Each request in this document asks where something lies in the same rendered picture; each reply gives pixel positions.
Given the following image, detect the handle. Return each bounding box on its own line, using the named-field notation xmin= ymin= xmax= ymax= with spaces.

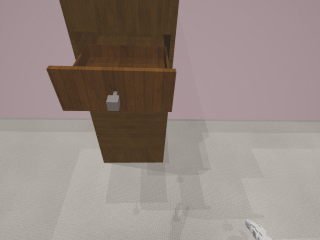
xmin=106 ymin=91 xmax=120 ymax=111

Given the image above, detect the drawer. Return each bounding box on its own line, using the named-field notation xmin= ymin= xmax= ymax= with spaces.
xmin=46 ymin=44 xmax=177 ymax=112

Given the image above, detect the right robot hand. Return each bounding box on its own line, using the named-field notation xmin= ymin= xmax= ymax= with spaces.
xmin=245 ymin=219 xmax=272 ymax=240

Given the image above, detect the cabinet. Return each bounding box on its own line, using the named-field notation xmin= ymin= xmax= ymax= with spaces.
xmin=59 ymin=0 xmax=179 ymax=163

